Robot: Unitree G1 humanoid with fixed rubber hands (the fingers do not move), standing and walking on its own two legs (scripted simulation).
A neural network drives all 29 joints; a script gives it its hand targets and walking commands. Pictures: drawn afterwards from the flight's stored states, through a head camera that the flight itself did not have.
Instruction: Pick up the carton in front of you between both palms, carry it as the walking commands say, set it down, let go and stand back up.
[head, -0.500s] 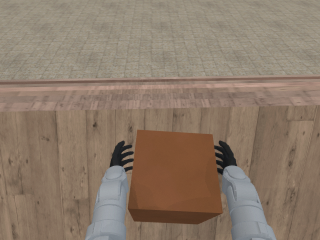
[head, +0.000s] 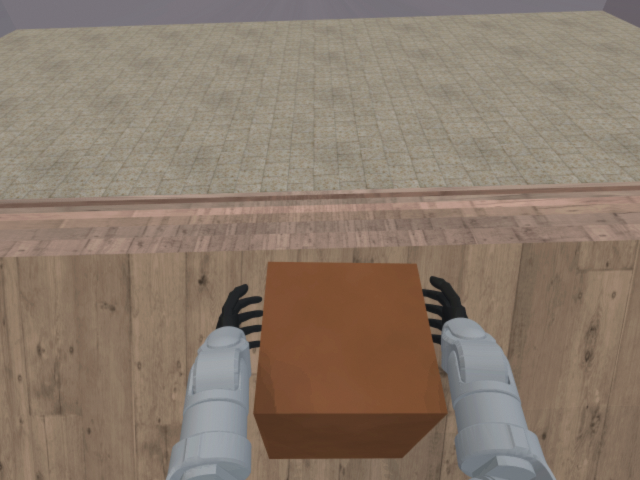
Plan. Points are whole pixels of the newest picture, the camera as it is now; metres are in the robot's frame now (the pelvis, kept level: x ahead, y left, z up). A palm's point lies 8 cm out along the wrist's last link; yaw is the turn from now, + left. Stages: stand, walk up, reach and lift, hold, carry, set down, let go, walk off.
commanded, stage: reach and lift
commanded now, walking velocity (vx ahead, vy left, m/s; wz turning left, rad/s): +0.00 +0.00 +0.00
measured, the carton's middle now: (339, 366) +0.30 +0.00 -0.06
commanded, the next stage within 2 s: hold in 0.68 s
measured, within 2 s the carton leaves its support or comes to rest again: neither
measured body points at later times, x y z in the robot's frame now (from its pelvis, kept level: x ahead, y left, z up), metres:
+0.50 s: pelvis +0.01 +0.01 +0.00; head -0.03 +0.01 +0.45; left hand +0.32 +0.15 +0.03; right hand +0.31 -0.15 +0.03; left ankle +0.03 +0.13 -0.74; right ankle +0.01 -0.13 -0.74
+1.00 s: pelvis +0.01 +0.01 +0.00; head -0.04 +0.01 +0.45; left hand +0.31 +0.15 +0.04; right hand +0.31 -0.15 +0.05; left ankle +0.03 +0.13 -0.74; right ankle +0.01 -0.13 -0.74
